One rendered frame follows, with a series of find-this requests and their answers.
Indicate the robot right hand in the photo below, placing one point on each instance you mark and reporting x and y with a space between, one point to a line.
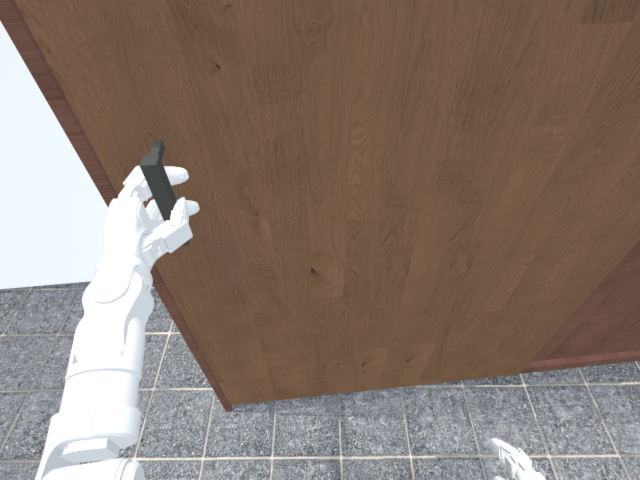
517 463

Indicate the handle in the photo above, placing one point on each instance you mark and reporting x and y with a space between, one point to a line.
158 182

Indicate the left robot forearm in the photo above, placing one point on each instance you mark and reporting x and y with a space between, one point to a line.
98 414

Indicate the robot left hand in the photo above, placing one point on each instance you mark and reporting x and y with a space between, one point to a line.
130 229

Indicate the left robot upper arm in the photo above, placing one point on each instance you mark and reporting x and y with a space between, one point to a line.
115 469

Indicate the wardrobe door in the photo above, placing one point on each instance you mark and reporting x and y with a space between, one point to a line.
608 321
392 193

